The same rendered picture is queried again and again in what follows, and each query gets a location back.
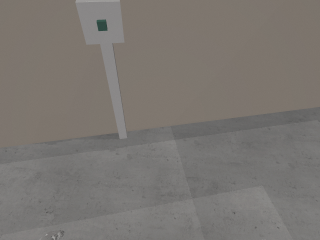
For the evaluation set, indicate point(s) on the panel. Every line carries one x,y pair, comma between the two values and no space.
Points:
89,12

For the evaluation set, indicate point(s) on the robot left hand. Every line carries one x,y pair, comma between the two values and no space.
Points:
53,235

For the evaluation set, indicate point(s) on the button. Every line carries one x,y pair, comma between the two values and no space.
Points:
102,25

